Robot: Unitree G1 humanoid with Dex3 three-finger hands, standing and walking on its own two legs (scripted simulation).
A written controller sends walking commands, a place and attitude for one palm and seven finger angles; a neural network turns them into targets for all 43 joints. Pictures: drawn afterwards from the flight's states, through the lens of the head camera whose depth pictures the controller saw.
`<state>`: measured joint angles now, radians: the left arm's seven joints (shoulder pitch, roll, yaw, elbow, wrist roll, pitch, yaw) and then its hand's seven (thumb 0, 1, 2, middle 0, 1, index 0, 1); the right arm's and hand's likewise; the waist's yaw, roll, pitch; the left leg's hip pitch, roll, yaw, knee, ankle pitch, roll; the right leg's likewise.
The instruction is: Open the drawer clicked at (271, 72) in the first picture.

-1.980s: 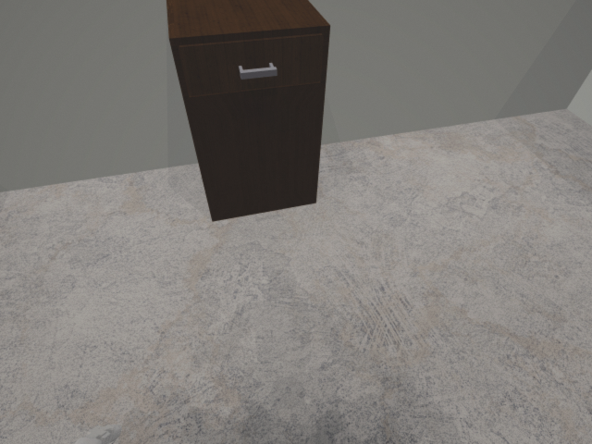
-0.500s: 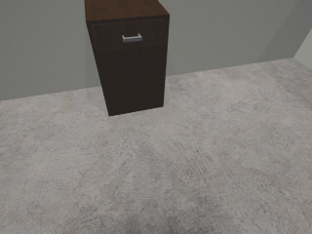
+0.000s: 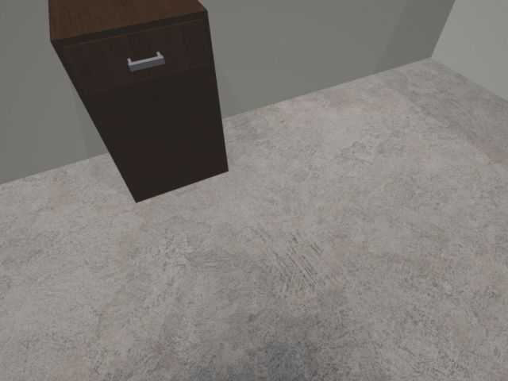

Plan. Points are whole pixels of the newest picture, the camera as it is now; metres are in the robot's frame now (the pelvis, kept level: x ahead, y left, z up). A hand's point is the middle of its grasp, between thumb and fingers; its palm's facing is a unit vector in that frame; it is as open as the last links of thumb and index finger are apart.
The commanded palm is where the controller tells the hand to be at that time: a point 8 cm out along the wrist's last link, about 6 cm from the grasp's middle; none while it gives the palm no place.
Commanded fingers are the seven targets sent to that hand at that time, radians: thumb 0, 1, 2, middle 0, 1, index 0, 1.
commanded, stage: walk to a spot facing it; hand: left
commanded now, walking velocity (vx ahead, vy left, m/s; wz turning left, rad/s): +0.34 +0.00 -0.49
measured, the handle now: (145, 60) +1.06 +0.47 -0.04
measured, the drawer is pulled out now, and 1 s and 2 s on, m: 0.00 0.00 0.00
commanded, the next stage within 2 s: none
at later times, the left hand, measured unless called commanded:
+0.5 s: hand (150, 349) +0.20 +0.23 -0.18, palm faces -0.12 -0.98 -0.17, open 7.4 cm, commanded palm none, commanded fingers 0.00 0.90 0.90 -0.20 -0.30 -0.20 -0.30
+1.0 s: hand (240, 190) +0.59 +0.09 -0.15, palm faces -0.56 -0.82 -0.14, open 7.4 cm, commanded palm none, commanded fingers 0.00 0.90 0.90 -0.20 -0.30 -0.20 -0.30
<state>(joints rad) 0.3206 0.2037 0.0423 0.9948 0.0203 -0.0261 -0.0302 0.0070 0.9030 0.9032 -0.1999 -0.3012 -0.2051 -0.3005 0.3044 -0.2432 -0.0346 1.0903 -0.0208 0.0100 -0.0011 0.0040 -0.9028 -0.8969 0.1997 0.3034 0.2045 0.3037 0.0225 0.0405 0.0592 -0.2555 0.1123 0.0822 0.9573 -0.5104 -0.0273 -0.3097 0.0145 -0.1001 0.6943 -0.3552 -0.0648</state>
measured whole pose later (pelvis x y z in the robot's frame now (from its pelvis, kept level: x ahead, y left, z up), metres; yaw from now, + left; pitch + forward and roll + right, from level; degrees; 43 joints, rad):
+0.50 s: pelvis +0.22 +0.05 +0.00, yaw -14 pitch -1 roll -1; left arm 0.42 0.19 0.06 1.07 0.01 -0.03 0.01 0.01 0.90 0.90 -0.20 -0.30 -0.21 -0.30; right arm 0.07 -0.14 -0.02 0.92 -0.03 -0.07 0.01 0.00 -0.90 -0.90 0.20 0.30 0.20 0.30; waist 0.06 -0.04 0.06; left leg -0.43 0.06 0.15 0.70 -0.24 0.06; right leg -0.18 0.04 0.09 1.01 -0.50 -0.03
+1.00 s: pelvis +0.39 +0.02 +0.01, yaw -31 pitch +0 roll -1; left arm 0.08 0.17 0.07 0.92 0.03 0.05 -0.03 0.01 0.91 0.90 -0.19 -0.30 -0.20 -0.30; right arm 0.45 -0.14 -0.03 1.08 -0.03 -0.03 -0.03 0.00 -0.91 -0.90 0.20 0.30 0.20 0.30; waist -0.07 -0.01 0.11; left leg 0.00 0.10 0.45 0.51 -0.47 0.01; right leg -0.51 -0.03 -0.16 0.75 -0.23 -0.02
